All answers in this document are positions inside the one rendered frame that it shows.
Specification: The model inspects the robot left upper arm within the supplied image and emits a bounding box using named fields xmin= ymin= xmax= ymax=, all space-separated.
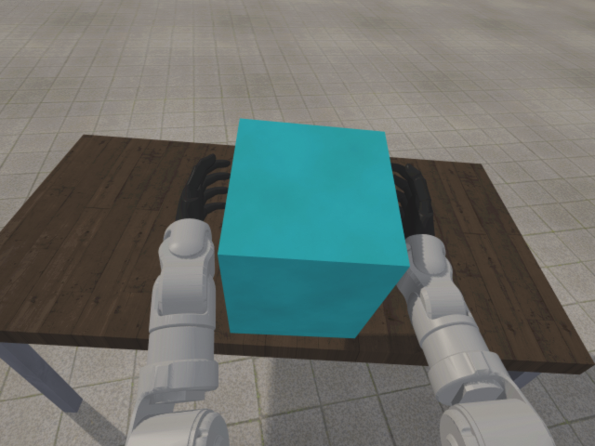
xmin=126 ymin=409 xmax=230 ymax=446

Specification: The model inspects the table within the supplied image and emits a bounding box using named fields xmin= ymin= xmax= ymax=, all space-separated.
xmin=0 ymin=135 xmax=595 ymax=413

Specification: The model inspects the carton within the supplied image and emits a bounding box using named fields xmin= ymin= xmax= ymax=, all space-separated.
xmin=218 ymin=118 xmax=410 ymax=338

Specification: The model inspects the robot right hand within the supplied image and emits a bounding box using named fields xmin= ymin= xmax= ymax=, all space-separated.
xmin=390 ymin=163 xmax=435 ymax=239

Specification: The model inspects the robot left hand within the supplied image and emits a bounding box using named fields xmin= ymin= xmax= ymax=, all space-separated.
xmin=175 ymin=153 xmax=231 ymax=221

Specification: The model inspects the robot left forearm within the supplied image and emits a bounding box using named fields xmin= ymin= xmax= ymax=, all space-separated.
xmin=125 ymin=218 xmax=218 ymax=446

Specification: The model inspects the robot right upper arm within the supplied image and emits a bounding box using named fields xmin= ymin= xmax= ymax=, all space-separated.
xmin=440 ymin=399 xmax=554 ymax=446

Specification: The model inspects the robot right forearm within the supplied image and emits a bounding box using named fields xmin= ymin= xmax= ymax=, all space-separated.
xmin=396 ymin=234 xmax=556 ymax=446

